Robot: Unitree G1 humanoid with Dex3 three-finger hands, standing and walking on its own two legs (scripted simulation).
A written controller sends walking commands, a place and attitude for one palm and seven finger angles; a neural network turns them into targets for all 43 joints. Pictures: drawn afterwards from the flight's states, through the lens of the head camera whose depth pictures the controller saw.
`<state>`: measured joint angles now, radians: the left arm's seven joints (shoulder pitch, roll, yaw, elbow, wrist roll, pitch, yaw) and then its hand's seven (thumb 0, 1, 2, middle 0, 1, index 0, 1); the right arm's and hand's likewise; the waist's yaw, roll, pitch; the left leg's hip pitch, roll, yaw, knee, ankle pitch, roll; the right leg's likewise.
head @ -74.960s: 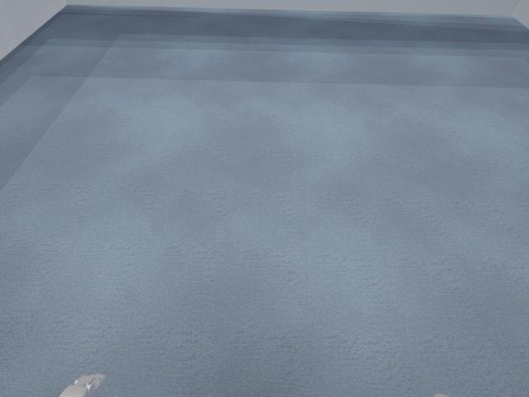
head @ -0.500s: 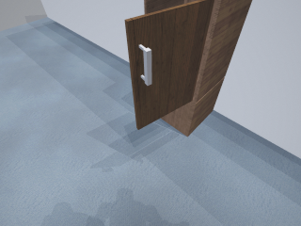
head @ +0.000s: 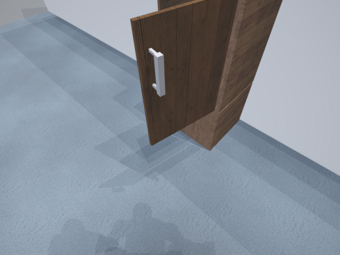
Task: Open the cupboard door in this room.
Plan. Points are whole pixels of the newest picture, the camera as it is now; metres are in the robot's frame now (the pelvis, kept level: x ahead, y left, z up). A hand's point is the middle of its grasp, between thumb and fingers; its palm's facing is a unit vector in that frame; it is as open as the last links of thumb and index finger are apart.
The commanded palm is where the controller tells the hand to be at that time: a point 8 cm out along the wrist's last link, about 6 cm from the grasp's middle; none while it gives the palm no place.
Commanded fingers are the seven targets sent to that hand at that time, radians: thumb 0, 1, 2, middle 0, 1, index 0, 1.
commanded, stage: look to check the result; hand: left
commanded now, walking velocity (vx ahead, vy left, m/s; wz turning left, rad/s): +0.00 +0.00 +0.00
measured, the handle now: (156, 72) +0.64 +0.08 +0.06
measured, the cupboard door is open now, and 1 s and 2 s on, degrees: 78 78 78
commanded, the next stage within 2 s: stand and wait in 0.16 s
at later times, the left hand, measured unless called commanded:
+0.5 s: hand out of the picture +0.08 +0.22 -0.16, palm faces -0.01 -0.94 -0.33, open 7.4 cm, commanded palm none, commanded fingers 0.00 0.90 0.90 -0.20 -0.30 -0.20 -0.30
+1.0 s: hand out of the picture +0.08 +0.22 -0.16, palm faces -0.03 -0.94 -0.33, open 7.4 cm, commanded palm none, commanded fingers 0.00 0.90 0.90 -0.20 -0.30 -0.20 -0.30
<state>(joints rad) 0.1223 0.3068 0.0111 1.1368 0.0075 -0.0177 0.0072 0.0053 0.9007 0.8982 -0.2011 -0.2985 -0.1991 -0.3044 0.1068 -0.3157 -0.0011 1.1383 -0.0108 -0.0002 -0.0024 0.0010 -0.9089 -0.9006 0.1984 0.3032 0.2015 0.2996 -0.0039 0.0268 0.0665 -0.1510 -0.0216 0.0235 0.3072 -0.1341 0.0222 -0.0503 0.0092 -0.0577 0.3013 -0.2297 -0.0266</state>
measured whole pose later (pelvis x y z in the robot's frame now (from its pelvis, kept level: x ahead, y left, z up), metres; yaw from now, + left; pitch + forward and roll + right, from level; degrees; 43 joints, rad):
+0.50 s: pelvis +0.01 -0.01 +0.00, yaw -1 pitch -2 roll +1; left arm 0.13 0.29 0.01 1.13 0.01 -0.02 0.01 0.01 0.90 0.90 -0.20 -0.30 -0.20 -0.30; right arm 0.10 -0.31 0.00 1.13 -0.01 0.00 -0.01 0.00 -0.91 -0.90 0.20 0.30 0.20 0.30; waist 0.00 0.02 0.06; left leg -0.12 -0.01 0.03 0.30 -0.16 0.00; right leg -0.02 0.02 -0.05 0.29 -0.24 -0.04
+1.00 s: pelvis +0.01 -0.02 +0.00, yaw -1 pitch -2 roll +1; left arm 0.13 0.30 0.01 1.13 0.01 -0.02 0.01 0.01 0.90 0.90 -0.20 -0.30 -0.20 -0.30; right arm 0.12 -0.31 0.00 1.14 -0.01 0.00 -0.01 0.00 -0.91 -0.90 0.20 0.30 0.20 0.30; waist -0.01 0.02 0.07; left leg -0.12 0.00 0.03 0.30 -0.15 0.00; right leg -0.02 0.03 -0.05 0.28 -0.23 -0.05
